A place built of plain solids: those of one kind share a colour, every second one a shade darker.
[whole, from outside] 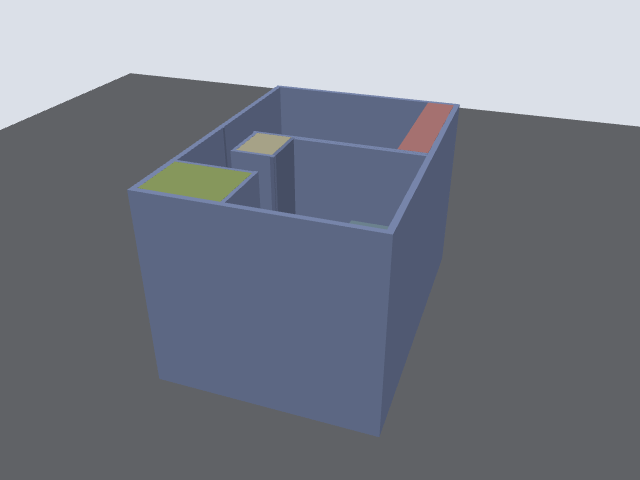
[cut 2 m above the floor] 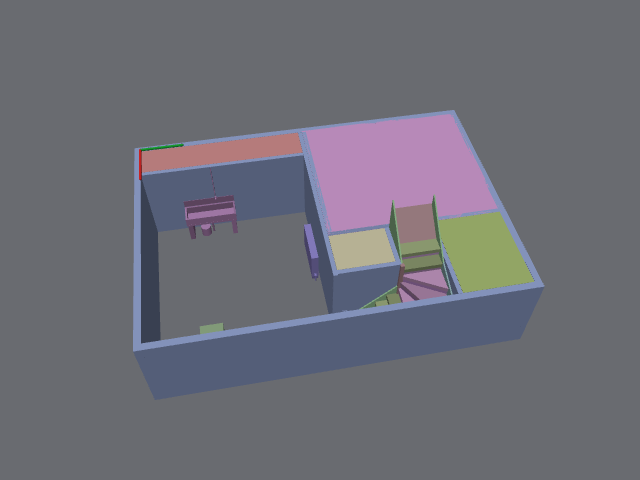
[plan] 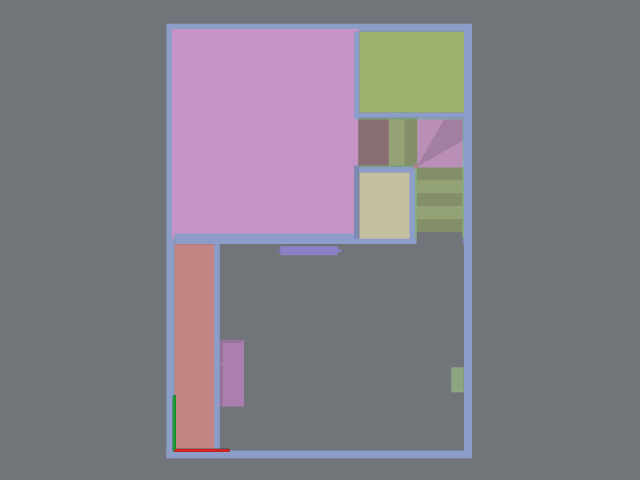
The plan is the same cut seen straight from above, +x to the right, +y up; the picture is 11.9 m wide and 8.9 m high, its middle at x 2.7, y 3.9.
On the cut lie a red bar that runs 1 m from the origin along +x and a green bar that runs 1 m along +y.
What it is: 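A farmhouse's boxed stair, a dwelling of no particular year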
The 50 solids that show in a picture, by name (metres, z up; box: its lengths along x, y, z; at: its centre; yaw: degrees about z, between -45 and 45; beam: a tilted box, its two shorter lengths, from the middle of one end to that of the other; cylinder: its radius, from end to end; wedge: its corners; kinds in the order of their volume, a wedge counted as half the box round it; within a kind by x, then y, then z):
{
 "upper_1": {"box": [3.48, 3.89, 2.75], "at": [1.69, 5.87, 1.32]},
 "wall_1": {"box": [0.15, 8.06, 5.26], "at": [-0.07, 3.88, 2.58]},
 "wall_2": {"box": [0.1, 3.82, 2.75], "at": [0.79, 1.91, 1.32]},
 "wall_3": {"box": [3.33, 0.1, 5.26], "at": [1.67, 3.97, 2.58]},
 "wall_4": {"box": [4.49, 0.1, 5.26], "at": [2.25, 3.87, 2.58]},
 "wall_5": {"box": [5.67, 0.15, 5.26], "at": [2.69, -0.07, 2.58]},
 "wall_6": {"box": [5.67, 0.15, 5.26], "at": [2.69, 7.84, 2.58]},
 "wall_7": {"box": [0.1, 1.36, 5.26], "at": [3.38, 4.6, 2.58]},
 "wall_8": {"box": [0.1, 1.63, 5.26], "at": [3.38, 6.95, 2.58]},
 "wall_9": {"box": [1.13, 0.1, 5.26], "at": [3.9, 5.2, 2.58]},
 "wall_10": {"box": [2.04, 0.1, 5.26], "at": [4.35, 6.21, 2.58]},
 "wall_11": {"box": [0.1, 1.43, 5.26], "at": [4.41, 4.54, 2.58]},
 "wall_12": {"box": [0.028, 0.1, 5.26], "at": [5.36, 3.87, 2.58]},
 "wall_13": {"box": [0.15, 8.06, 5.26], "at": [5.45, 3.88, 2.58]},
 "behind_box_1": {"box": [1.94, 1.5, 5.26], "at": [4.4, 7.01, 2.58]},
 "beside_lower_1": {"box": [0.74, 3.82, 5.26], "at": [0.37, 1.91, 2.58]},
 "beside_box_1": {"box": [0.93, 1.23, 5.26], "at": [3.9, 4.54, 2.58]},
 "carriage_1": {"wedge": [[3.41, 5.28, -0.05], [3.41, 5.28, 2.56], [3.41, 6.14, -0.05], [3.41, 6.14, 2.56], [4.51, 5.28, -0.05], [4.51, 5.28, 1.61], [4.51, 6.14, -0.05], [4.51, 6.14, 1.61]]},
 "winder_riser_1": {"wedge": [[4.43, 6.15, -0.05], [4.43, 6.15, 1.56], [4.48, 5.28, -0.05], [4.48, 5.28, -0.05], [4.48, 5.28, 1.56], [4.48, 5.28, 1.56], [4.98, 6.15, -0.05], [4.98, 6.15, 1.56]]},
 "string_1": {"wedge": [[3.43, 5.25, -0.05], [3.43, 5.25, 2.85], [3.43, 5.29, -0.05], [3.43, 5.29, 2.85], [4.44, 5.25, -0.05], [4.44, 5.25, 1.97], [4.44, 5.29, -0.05], [4.44, 5.29, 1.97]]},
 "string_2": {"wedge": [[3.43, 6.14, -0.05], [3.43, 6.14, 2.85], [3.43, 6.16, -0.05], [3.43, 6.16, 2.85], [4.51, 6.14, -0.05], [4.51, 6.14, 1.92], [4.51, 6.16, -0.05], [4.51, 6.16, 1.92]]},
 "string_3": {"wedge": [[4.46, 3.93, -0.05], [4.46, 3.93, 0.16], [4.46, 5.24, -0.05], [4.46, 5.24, 1.29], [4.49, 3.93, -0.05], [4.49, 3.93, 0.16], [4.49, 5.24, -0.05], [4.49, 5.24, 1.29]]},
 "string_4": {"wedge": [[5.34, 3.93, -0.05], [5.34, 3.93, 0.16], [5.34, 5.25, -0.05], [5.34, 5.25, 1.3], [5.37, 3.93, -0.05], [5.37, 3.93, 0.16], [5.37, 5.25, -0.05], [5.37, 5.25, 1.3]]},
 "radiator_1": {"box": [1.07, 0.17, 0.7], "at": [2.5, 3.7, 0.44]},
 "stone_sink_1": {"box": [0.012, 1.23, 0.19], "at": [0.85, 1.43, 0.89]},
 "stone_sink_2": {"box": [0.045, 1.23, 0.2], "at": [0.88, 1.43, 0.69]},
 "stone_sink_3": {"box": [0.39, 0.12, 0.59], "at": [1.05, 0.89, 0.24]},
 "stone_sink_4": {"box": [0.39, 0.12, 0.59], "at": [1.05, 1.96, 0.24]},
 "stone_sink_5": {"box": [0.35, 0.045, 0.2], "at": [1.07, 0.83, 0.69]},
 "stone_sink_6": {"box": [0.44, 1.23, 0.05], "at": [1.07, 1.43, 0.56]},
 "stone_sink_7": {"box": [0.35, 0.045, 0.2], "at": [1.07, 2.02, 0.69]},
 "stone_sink_8": {"cylinder": 0.12, "from": [1.09, 1.24, 0.0], "to": [1.09, 1.24, 0.26]},
 "stone_sink_9": {"box": [0.045, 1.23, 0.2], "at": [1.27, 1.43, 0.69]},
 "tread_1": {"wedge": [[3.97, 5.27, 1.97], [3.97, 5.27, 2.07], [3.97, 6.15, 1.97], [3.97, 6.15, 2.07], [4.27, 5.27, 1.97], [4.27, 5.27, 2.07], [4.27, 6.15, 1.97], [4.27, 6.15, 2.07]]},
 "tread_2": {"wedge": [[4.21, 5.27, 1.76], [4.21, 5.27, 1.86], [4.21, 6.15, 1.76], [4.21, 6.15, 1.86], [4.51, 5.27, 1.76], [4.51, 5.27, 1.86], [4.51, 6.15, 1.76], [4.51, 6.15, 1.86]]},
 "tread_3": {"wedge": [[4.48, 4.05, 0.11], [4.48, 4.05, 0.21], [4.48, 4.35, 0.11], [4.48, 4.35, 0.21], [5.35, 4.05, 0.11], [5.35, 4.05, 0.21], [5.35, 4.35, 0.11], [5.35, 4.35, 0.21]]},
 "tread_4": {"wedge": [[4.48, 4.29, 0.31], [4.48, 4.29, 0.41], [4.48, 4.59, 0.32], [4.48, 4.59, 0.42], [5.35, 4.29, 0.31], [5.35, 4.29, 0.41], [5.35, 4.59, 0.32], [5.35, 4.59, 0.42]]},
 "tread_5": {"wedge": [[4.48, 4.53, 0.52], [4.48, 4.53, 0.62], [4.48, 4.83, 0.52], [4.48, 4.83, 0.62], [5.35, 4.53, 0.52], [5.35, 4.53, 0.62], [5.35, 4.83, 0.52], [5.35, 4.83, 0.62]]},
 "tread_6": {"wedge": [[4.48, 4.77, 0.73], [4.48, 4.77, 0.83], [4.48, 5.07, 0.73], [4.48, 5.07, 0.83], [5.35, 4.77, 0.73], [5.35, 4.77, 0.83], [5.35, 5.07, 0.73], [5.35, 5.07, 0.83]]},
 "tread_7": {"wedge": [[4.48, 5.01, 0.93], [4.48, 5.01, 1.03], [4.48, 5.3, 0.94], [4.48, 5.3, 1.04], [5.35, 5.01, 0.93], [5.35, 5.01, 1.03], [5.35, 5.3, 0.94], [5.35, 5.3, 1.04]]},
 "winder_1": {"wedge": [[4.44, 5.25, 1.14], [4.44, 5.25, 1.24], [4.45, 5.25, 1.14], [4.45, 5.25, 1.24], [5.35, 5.25, 1.14], [5.35, 5.25, 1.24], [5.35, 5.83, 1.14], [5.35, 5.83, 1.24]]},
 "winder_2": {"wedge": [[4.45, 5.23, 1.35], [4.45, 5.23, 1.45], [4.93, 6.15, 1.35], [4.93, 6.15, 1.45], [5.35, 5.75, 1.35], [5.35, 5.75, 1.45], [5.35, 6.15, 1.35], [5.35, 6.15, 1.45]]},
 "winder_3": {"wedge": [[4.45, 6.15, 1.56], [4.45, 6.15, 1.66], [4.48, 5.24, 1.56], [4.48, 5.24, 1.56], [4.48, 5.24, 1.66], [4.48, 5.24, 1.66], [5.01, 6.15, 1.56], [5.01, 6.15, 1.66]]},
 "longcase_clock_1": {"box": [0.22, 0.44, 0.52], "at": [5.26, 1.31, 1.67]},
 "string_turn_1": {"wedge": [[4.51, 6.14, -0.05], [4.51, 6.14, 1.92], [4.51, 6.16, -0.05], [4.51, 6.16, 1.92], [5.34, 6.14, -0.05], [5.34, 6.14, 1.63], [5.37, 6.16, -0.05], [5.37, 6.16, 1.63]]},
 "string_turn_2": {"wedge": [[5.34, 5.25, -0.05], [5.34, 5.25, 1.3], [5.34, 6.14, -0.05], [5.34, 6.14, 1.63], [5.37, 5.25, -0.05], [5.37, 5.25, 1.3], [5.37, 6.16, -0.05], [5.37, 6.16, 1.63]]},
 "riser_1": {"wedge": [[3.97, 5.27, 1.95], [3.97, 5.27, 1.98], [3.97, 6.15, 1.95], [3.97, 6.15, 1.98], [4.24, 5.27, 1.83], [4.24, 5.27, 1.98], [4.24, 6.15, 1.83], [4.24, 6.15, 1.98]]},
 "riser_2": {"wedge": [[4.21, 5.27, 1.74], [4.21, 5.27, 1.77], [4.21, 6.15, 1.74], [4.21, 6.15, 1.77], [4.48, 5.27, 1.61], [4.48, 5.27, 1.77], [4.48, 6.15, 1.61], [4.48, 6.15, 1.77]]},
 "newel_turn_1": {"box": [0.09, 0.09, 2.09], "at": [4.48, 5.27, 1.0]},
 "blanket_box_1": {"box": [1.07, 0.5, 0.026], "at": [1.25, 4.28, 3.18]}
}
